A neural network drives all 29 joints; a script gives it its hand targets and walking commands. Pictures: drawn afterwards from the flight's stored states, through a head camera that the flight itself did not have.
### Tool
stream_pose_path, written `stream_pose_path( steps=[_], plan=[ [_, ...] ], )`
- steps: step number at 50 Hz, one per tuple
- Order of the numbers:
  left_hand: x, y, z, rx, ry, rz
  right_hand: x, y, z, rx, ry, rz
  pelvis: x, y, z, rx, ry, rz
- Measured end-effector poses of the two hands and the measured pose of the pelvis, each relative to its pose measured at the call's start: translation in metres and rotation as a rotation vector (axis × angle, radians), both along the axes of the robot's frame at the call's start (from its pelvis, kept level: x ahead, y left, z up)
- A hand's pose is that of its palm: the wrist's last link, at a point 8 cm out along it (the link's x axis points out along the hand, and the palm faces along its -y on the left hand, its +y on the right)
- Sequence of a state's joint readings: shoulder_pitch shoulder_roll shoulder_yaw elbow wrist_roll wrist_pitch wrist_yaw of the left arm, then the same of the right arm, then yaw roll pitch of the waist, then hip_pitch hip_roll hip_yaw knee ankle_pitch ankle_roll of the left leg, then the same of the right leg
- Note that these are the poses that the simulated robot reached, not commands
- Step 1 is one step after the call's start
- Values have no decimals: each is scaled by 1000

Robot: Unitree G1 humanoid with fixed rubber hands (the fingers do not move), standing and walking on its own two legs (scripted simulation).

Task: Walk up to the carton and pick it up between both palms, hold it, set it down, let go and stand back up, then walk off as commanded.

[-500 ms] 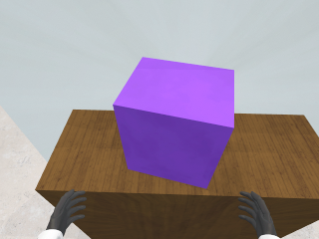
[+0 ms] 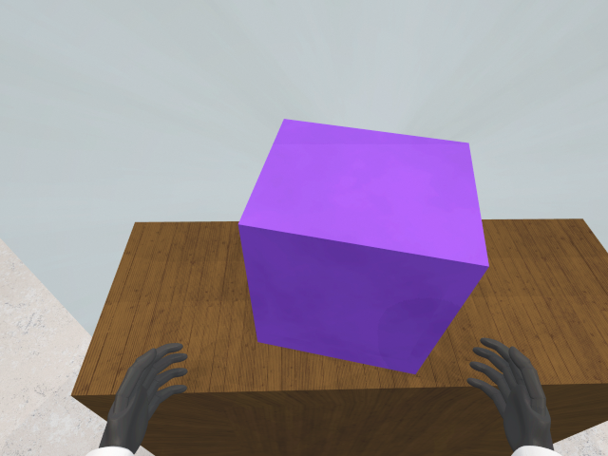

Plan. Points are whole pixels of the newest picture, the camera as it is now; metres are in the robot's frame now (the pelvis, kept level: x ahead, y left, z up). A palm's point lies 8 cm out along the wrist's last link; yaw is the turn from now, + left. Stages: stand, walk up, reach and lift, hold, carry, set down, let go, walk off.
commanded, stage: reach and lift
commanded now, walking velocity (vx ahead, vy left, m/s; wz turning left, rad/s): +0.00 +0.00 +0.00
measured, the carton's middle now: (352, 252) +0.37 -0.05 +0.05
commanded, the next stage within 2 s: none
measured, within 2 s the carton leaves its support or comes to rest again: neither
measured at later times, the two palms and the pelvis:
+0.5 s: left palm (143, 356) +0.21 +0.20 +0.07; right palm (536, 373) +0.19 -0.24 +0.06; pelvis -0.03 -0.02 +0.00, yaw +0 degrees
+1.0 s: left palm (171, 267) +0.30 +0.18 +0.11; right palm (542, 311) +0.24 -0.25 +0.10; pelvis -0.02 -0.02 +0.00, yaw -1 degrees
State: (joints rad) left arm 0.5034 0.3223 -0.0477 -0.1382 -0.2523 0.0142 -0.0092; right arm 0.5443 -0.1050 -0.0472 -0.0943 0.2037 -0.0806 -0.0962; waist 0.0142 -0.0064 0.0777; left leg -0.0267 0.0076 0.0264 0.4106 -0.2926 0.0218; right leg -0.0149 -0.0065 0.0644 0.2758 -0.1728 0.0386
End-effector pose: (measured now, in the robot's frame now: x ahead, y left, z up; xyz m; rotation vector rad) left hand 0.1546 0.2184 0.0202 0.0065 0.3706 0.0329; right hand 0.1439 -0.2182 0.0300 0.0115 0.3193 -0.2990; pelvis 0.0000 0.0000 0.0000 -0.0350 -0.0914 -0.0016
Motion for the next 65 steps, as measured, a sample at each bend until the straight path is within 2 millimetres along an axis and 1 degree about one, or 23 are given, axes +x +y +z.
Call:
stream_pose_path(
  steps=[6, 10, 14, 18, 25, 32, 42, 46, 54, 65],
  plan=[
    [0, -4, 5, -26, -11, 0, 4, 4, 4, 11, 0, 31, -7, 0, 0, 0, -12, 2],
    [3, -10, 9, -38, -2, -12, 10, 0, 9, 4, 1, 38, -13, -1, 0, 4, -15, 1],
    [12, -15, 21, -36, -19, -28, 19, -6, 19, 0, -18, 42, -20, -3, 0, 10, -12, -2],
    [25, -17, 35, -21, -44, -39, 29, -12, 27, 7, -29, 43, -25, -8, 1, 16, -8, -5],
    [55, -17, 53, 5, -50, -45, 44, -18, 32, 37, -19, 34, -32, -16, 1, 23, 5, -2],
    [85, -23, 64, 17, -35, -70, 57, -25, 40, 48, -28, 23, -33, -22, 1, 28, 29, -1],
    [124, -38, 77, 7, -49, -107, 79, -32, 56, 41, -58, 23, -26, -25, 1, 32, 60, -10],
    [137, -39, 83, 6, -58, -108, 89, -31, 64, 39, -72, 36, -23, -25, 2, 31, 66, -12],
    [157, -34, 99, 12, -78, -98, 109, -30, 82, 29, -102, 52, -19, -22, 2, 27, 71, -8],
    [182, -34, 125, 19, -104, -104, 129, -39, 103, 13, -121, 52, -20, -16, 2, 21, 67, -7]
  ],
)
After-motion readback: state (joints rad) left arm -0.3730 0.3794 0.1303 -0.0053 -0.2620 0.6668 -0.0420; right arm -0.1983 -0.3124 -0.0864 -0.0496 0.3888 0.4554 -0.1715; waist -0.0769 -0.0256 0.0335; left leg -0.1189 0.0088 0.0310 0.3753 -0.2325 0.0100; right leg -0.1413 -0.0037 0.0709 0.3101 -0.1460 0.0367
